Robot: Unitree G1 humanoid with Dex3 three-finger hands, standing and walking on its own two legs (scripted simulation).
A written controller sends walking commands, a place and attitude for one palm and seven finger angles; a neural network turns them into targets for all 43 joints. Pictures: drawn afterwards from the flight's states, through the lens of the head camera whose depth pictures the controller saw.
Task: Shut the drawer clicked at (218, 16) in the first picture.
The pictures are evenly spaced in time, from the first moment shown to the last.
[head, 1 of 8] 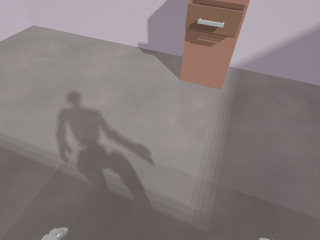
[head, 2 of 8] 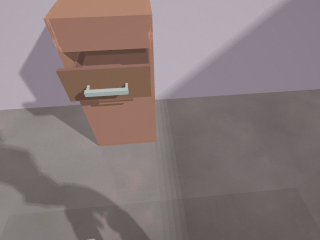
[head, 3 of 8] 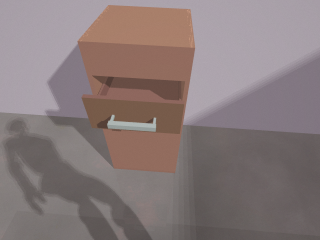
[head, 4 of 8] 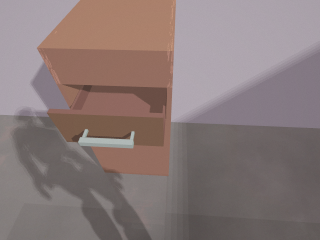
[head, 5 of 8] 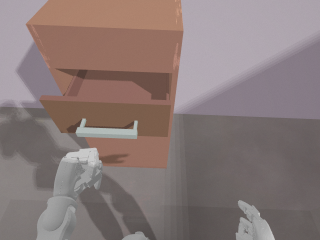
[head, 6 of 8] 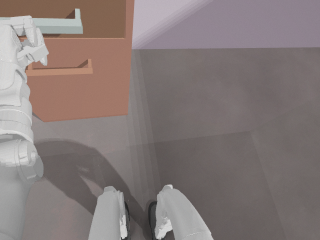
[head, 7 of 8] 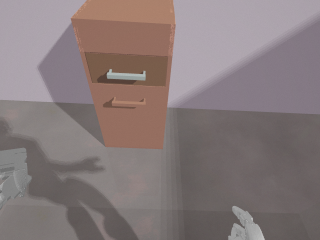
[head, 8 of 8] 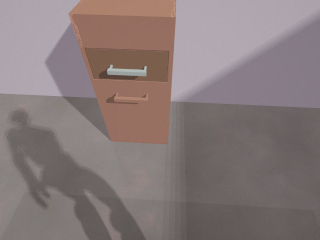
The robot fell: no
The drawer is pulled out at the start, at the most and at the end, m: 0.14 0.14 0.00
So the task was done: yes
